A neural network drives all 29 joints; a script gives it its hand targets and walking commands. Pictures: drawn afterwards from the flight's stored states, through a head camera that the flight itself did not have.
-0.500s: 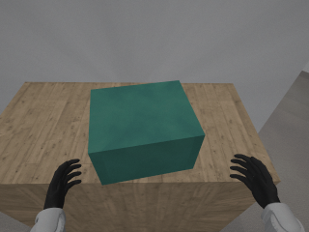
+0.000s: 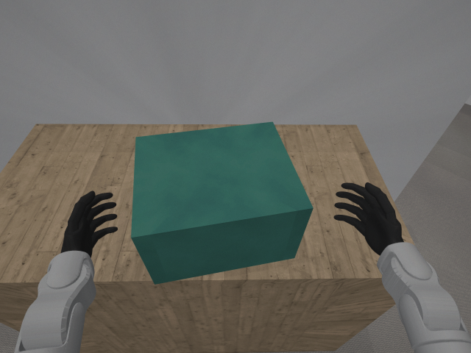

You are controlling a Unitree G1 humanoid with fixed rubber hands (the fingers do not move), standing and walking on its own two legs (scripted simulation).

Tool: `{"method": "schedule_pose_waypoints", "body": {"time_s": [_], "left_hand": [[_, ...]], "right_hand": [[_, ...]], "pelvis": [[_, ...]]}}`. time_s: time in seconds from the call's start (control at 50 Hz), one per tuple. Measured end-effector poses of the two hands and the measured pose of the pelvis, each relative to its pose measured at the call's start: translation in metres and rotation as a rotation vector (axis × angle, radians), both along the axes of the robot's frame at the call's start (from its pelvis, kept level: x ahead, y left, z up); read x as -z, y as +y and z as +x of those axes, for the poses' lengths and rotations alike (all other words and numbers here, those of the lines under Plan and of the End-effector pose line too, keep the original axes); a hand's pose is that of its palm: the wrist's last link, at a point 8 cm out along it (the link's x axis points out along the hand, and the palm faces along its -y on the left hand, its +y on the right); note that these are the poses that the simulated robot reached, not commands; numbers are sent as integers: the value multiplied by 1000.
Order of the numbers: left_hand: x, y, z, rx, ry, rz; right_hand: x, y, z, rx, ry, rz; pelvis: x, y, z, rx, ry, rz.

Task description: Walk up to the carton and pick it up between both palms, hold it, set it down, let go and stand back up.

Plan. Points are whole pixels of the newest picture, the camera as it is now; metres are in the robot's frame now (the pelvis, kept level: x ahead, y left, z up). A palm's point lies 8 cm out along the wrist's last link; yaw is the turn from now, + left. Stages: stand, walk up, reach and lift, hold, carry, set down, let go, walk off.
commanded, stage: reach and lift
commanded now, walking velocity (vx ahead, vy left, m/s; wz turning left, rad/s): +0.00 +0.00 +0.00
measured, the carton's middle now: (216, 198) +0.42 +0.05 +0.01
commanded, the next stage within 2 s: none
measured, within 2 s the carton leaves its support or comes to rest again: neither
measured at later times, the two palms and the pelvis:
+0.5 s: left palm (90, 196) +0.34 +0.25 +0.11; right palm (365, 182) +0.37 -0.20 +0.11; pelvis +0.00 +0.00 +0.00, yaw +0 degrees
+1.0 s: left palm (99, 176) +0.39 +0.25 +0.11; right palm (351, 155) +0.42 -0.19 +0.12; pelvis +0.01 -0.01 +0.00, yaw +0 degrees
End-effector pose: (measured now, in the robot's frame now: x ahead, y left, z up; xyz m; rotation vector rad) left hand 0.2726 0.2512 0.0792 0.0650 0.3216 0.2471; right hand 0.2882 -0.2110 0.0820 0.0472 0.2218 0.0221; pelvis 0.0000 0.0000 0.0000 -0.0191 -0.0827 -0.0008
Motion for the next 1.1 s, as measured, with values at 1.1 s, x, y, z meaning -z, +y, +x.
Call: {"method": "schedule_pose_waypoints", "body": {"time_s": [1.1], "left_hand": [[-15,2,107,-36,23,-87]], "right_hand": [[-23,16,127,-4,63,10]], "pelvis": [[0,-7,9,6,111,2]]}}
